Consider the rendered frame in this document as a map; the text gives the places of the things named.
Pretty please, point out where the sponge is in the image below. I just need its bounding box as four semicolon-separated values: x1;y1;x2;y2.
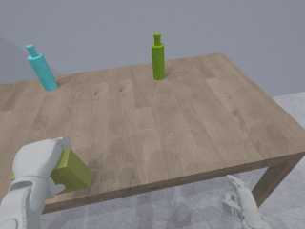
11;148;92;196

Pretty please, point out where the left robot hand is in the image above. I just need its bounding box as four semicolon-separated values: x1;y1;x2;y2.
12;135;72;200

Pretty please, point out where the robot left forearm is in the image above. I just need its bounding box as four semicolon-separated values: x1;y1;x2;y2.
0;176;49;229

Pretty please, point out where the robot right forearm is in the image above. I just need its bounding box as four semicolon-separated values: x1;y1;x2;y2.
240;210;271;229

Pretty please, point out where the right robot hand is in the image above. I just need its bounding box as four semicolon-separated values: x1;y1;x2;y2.
222;175;258;219

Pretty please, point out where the table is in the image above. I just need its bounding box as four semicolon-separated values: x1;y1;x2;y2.
0;52;305;215

